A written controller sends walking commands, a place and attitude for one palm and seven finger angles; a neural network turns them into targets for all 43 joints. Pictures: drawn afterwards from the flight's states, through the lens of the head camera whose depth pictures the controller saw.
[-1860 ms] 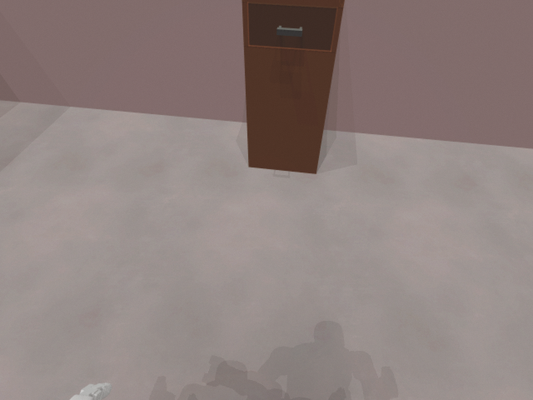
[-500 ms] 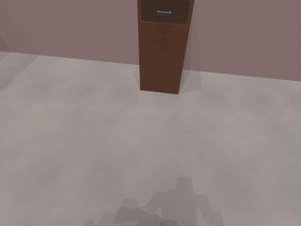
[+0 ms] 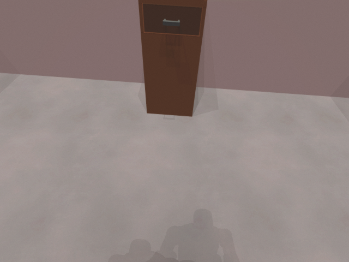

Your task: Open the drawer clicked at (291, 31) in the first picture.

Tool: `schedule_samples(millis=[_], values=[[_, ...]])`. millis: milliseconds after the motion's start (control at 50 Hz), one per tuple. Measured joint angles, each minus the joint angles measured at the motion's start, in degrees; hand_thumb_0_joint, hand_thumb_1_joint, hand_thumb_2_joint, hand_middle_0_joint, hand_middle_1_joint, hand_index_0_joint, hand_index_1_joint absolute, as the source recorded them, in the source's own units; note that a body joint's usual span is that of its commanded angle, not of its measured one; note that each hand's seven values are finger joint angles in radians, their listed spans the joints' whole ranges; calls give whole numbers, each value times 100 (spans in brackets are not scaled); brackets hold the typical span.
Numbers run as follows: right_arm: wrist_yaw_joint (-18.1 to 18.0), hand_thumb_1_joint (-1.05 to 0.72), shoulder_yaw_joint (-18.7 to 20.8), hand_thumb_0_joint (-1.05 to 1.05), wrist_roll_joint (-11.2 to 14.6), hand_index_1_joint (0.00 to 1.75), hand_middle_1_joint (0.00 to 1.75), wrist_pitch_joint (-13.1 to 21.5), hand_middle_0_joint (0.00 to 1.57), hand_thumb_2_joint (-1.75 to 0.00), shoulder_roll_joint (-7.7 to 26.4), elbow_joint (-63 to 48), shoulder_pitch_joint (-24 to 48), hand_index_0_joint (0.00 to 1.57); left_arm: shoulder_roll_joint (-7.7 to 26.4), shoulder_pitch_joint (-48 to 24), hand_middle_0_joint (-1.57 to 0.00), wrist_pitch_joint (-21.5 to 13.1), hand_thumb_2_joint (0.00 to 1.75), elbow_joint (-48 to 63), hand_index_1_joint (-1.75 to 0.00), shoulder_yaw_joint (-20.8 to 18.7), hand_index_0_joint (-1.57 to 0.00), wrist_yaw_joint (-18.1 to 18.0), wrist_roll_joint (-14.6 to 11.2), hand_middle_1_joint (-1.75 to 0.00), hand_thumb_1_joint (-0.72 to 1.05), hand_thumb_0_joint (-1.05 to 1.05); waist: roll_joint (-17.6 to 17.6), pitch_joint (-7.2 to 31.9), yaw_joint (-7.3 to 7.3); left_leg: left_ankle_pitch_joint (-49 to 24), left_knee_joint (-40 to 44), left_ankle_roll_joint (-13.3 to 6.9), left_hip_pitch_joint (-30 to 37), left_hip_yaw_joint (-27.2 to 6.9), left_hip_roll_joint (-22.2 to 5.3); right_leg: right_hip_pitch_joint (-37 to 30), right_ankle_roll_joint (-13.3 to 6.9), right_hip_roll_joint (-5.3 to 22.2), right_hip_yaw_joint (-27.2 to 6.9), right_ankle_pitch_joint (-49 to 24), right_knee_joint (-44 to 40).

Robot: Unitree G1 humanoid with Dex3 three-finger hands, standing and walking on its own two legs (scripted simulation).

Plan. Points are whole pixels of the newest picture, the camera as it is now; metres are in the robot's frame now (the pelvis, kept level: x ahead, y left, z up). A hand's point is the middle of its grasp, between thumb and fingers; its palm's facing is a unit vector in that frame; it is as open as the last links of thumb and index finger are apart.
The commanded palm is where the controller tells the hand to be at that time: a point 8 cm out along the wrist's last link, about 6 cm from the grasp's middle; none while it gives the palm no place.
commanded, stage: walk to a spot facing it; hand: left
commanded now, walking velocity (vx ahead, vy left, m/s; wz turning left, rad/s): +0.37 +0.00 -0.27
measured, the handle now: (171, 22) +1.38 +0.12 +0.02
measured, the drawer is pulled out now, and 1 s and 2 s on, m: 0.00 0.00 0.00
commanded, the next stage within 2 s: turn to face it in 1.12 s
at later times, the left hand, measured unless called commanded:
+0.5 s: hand out of the picture +0.13 +0.14 -0.17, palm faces -0.01 -0.99 -0.12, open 7.4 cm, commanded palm none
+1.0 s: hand (135, 156) +0.50 +0.18 -0.16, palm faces -0.20 -0.97 -0.14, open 7.4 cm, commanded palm none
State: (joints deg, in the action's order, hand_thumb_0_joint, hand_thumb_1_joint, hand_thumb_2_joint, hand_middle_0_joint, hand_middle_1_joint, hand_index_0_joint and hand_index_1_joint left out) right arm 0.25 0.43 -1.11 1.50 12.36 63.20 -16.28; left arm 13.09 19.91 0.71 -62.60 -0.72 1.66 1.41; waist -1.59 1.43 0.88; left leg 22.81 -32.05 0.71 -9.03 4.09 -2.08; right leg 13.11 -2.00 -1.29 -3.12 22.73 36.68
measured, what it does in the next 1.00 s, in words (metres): walks ahead: right foot, then left foot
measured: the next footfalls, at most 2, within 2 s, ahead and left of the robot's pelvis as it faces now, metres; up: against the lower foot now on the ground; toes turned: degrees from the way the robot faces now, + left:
right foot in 0.12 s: +0.09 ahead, -0.12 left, +0.00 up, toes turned -7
left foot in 0.56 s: +0.41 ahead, +0.08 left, +0.00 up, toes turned +4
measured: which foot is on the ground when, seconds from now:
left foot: down 0.00-0.14, up 0.16-0.54, down 0.56-1.00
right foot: up 0.00-0.10, down 0.12-0.56, up 0.58-1.00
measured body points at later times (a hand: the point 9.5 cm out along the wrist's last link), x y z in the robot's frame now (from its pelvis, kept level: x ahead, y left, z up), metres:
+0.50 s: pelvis +0.20 -0.01 +0.00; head +0.22 +0.00 +0.45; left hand +0.13 +0.20 -0.16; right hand +0.28 -0.25 -0.14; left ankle +0.35 +0.09 -0.70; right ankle +0.05 -0.11 -0.73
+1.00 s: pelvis +0.41 +0.02 +0.02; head +0.41 +0.03 +0.47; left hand +0.51 +0.23 -0.14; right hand +0.31 -0.19 -0.13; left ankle +0.37 +0.08 -0.73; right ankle +0.47 -0.16 -0.65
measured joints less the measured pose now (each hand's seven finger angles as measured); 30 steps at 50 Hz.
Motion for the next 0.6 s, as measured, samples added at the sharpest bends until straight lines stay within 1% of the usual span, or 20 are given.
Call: schedule_samples(millis=[40, 60, 80, 100, 120, 140, 160, 200, 220, 240, 280, 340, 400, 460, 520, 540, 560, 580, 600], values=[[-25, -91, 43, 0, 2, 30, 30, 90, 20, -90, -93, 4, -168, 21, -99, 85, -20, 13, 90, -33, -30, -16, -20, 6, 3, -30, 91, 1, -12, -78, -31, 100, 88, 25, 181, 161, -32, 291, 0, 75, 224, 297, 607], [-42, -91, 60, 0, 0, 30, 30, 134, 20, -90, -125, 12, -256, 21, -148, 82, -20, 10, 90, -41, -30, -20, -20, 14, 2, -30, 91, 1, 12, -135, -75, 125, 155, 46, 282, 213, -60, 430, 1, 110, 347, 430, 801], [-58, -91, 74, 0, -8, 30, 30, 164, 20, -90, -147, 30, -346, 21, -194, 50, -20, -5, 90, -35, -30, -30, -20, 23, -1, -30, 91, 1, 56, -199, -126, 154, 209, 71, 377, 241, -98, 537, -5, 142, 467, 520, 840], [-71, -91, 83, 0, -16, 30, 30, 174, 20, -90, -158, 62, -437, 21, -235, -1, -20, -35, 90, -8, -30, -45, -20, 36, -4, -30, 91, 1, 117, -270, -165, 203, 221, 110, 456, 251, -151, 584, -18, 168, 587, 486, 676], [-78, -91, 86, 0, -17, 30, 30, 168, 20, -90, -156, 104, -533, 21, -268, -57, -20, -96, 90, 50, -30, -63, -20, 53, -2, -30, 91, 1, 200, -342, -186, 308, 106, 146, 474, 233, -230, 552, -39, 169, 709, 238, 309], [-74, -91, 88, 0, 5, 30, 30, 147, 20, -90, -174, 169, -630, 21, -265, -106, -20, -196, 90, 125, -30, -84, -20, 60, 9, -30, 91, 1, 232, -396, -192, 436, -286, 120, 346, 231, -302, 485, -67, 177, 810, -319, 121], [-62, -91, 81, 0, 27, 30, 30, 90, 20, -90, -201, 267, -682, 21, -264, -156, -20, -311, 90, 175, -30, -113, -20, 30, 5, -30, 91, 1, 250, -441, -169, 534, -960, 61, 99, 176, -355, 455, -96, 157, 877, -425, 209], [-34, -91, 82, 1, 42, 30, 30, -20, 20, -90, -245, 440, -703, 20, -274, -171, -20, -463, 90, 234, -30, -140, -20, -60, -33, -30, 91, 1, 242, -456, -96, 528, -2360, -44, -475, -2, -325, 210, -144, 101, 946, -128, 183], [-27, -91, 99, 1, 42, 30, 30, -48, 20, -90, -260, 484, -675, 20, -283, -135, -20, -496, 90, 250, -30, -146, -20, -96, -37, -30, 91, 1, 217, -425, -46, 407, -2870, -71, -761, -9, -312, 54, -158, 72, 938, -34, 42], [-22, -91, 120, 1, 33, 30, 30, -66, 20, -90, -263, 487, -612, 20, -299, -81, -20, -513, 90, 250, -30, -146, -20, -128, -32, -30, 91, 1, 190, -393, -7, 256, -3218, -78, -1035, 11, -313, -101, -164, 45, 909, -17, -140], [-12, -91, 171, 1, 7, 30, 30, -65, 20, -90, -248, 391, -401, 20, -356, 44, -20, -516, 90, 195, -30, -129, -20, -180, -9, -30, 91, 0, 150, -354, 15, -54, -3490, -54, -1539, 74, -354, -411, -125, 5, 825, -132, -558], [16, -91, 235, 1, -3, 30, 30, -36, 20, -90, -220, 97, 7, 20, -482, 252, -20, -510, 90, 39, -30, -72, -19, -207, 17, -30, 91, 0, 142, -319, -39, -499, -3271, 23, -2177, 125, -444, -822, -120, -39, 698, -256, -1118], [73, -91, 270, 1, 19, 30, 29, 2, 20, -90, -241, -192, 412, 20, -596, 415, -20, -504, 90, -117, -30, -28, -20, -214, 26, -30, 91, 0, 157, -324, -71, -976, -2673, 55, -2571, 146, -516, -1203, -58, -70, 607, -274, -1533], [126, -91, 254, 1, 46, 30, 29, 50, 20, -90, -289, -402, 747, 20, -647, 502, -20, -498, 90, -213, -30, -20, -20, -226, 29, -30, 91, 1, 161, -386, -16, -1305, -1733, 10, -2607, 216, -511, -1578, 31, -80, 566, -168, -1791], [147, -91, 220, 1, 57, 30, 29, 125, 20, -90, -342, -533, 970, 20, -613, 562, -20, -490, 90, -266, -30, -56, -20, -235, 25, -30, 91, 1, 109, -445, 81, -1382, -901, -126, -2325, 322, -368, -1894, 156, -27, 559, 134, -1771], [139, -91, 207, 1, 45, 30, 29, 171, 20, -90, -358, -570, 1010, 20, -589, 599, -20, -486, 90, -280, -30, -72, -20, -235, 19, -30, 91, 1, 69, -453, 92, -1408, -642, -185, -2135, 373, -280, -1924, 194, 24, 549, 325, -1568], [129, -91, 190, 0, 24, 30, 29, 235, 20, -90, -356, -615, 1021, 20, -581, 655, -20, -478, 90, -298, -30, -90, -20, -236, 13, -30, 91, 1, 67, -445, 93, -1505, -397, -281, -1897, 398, -219, -1843, 199, 58, 537, 559, -1122], [102, -91, 195, 0, -17, 30, 30, 300, 20, -90, -373, -636, 1047, 20, -561, 636, -20, -439, 90, -324, -30, -119, -20, -228, -10, -30, 91, 1, 36, -468, 62, -1497, -565, -435, -1884, 430, -185, -1558, 153, 129, 554, 732, -303], [75, -91, 193, 0, -33, 30, 30, 340, 20, -90, -393, -650, 1051, 20, -531, 566, -20, -389, 90, -336, -30, -140, -20, -216, -33, -30, 91, 1, 7, -505, 61, -1284, -804, -534, -1870, 486, -174, -1133, 85, 148, 453, 771, 802]])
